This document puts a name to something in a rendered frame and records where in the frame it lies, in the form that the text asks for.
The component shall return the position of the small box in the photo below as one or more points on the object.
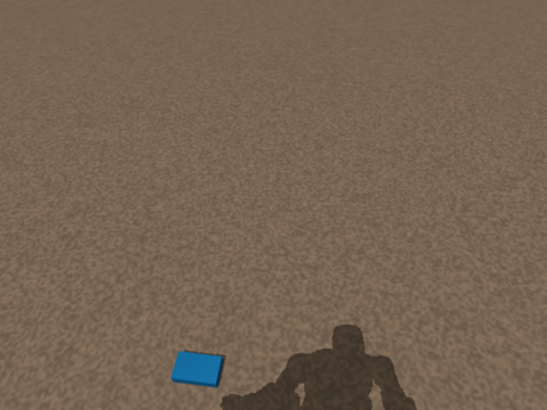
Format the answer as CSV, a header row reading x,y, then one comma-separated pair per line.
x,y
198,369

